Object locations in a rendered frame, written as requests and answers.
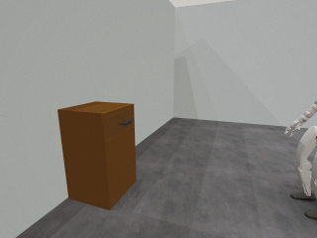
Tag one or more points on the handle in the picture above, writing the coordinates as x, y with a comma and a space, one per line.
125, 123

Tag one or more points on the robot right forearm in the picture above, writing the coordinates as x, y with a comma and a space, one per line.
308, 114

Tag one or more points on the robot left foot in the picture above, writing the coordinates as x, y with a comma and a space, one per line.
311, 214

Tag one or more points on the drawer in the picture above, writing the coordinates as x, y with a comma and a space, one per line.
113, 128

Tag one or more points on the cabinet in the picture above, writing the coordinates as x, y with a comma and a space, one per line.
98, 171

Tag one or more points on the robot right foot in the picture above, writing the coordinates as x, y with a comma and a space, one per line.
303, 196

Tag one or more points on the robot foot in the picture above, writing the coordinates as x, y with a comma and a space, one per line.
303, 196
311, 214

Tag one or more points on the right robot hand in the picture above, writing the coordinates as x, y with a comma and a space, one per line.
296, 125

